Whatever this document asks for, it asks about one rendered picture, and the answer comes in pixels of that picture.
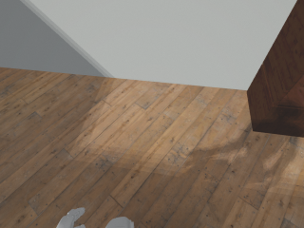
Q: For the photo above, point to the cupboard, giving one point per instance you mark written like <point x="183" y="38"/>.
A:
<point x="276" y="95"/>

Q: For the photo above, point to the left robot thigh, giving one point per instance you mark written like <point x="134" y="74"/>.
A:
<point x="120" y="222"/>

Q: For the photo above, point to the left robot hand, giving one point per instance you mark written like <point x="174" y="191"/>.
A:
<point x="68" y="220"/>

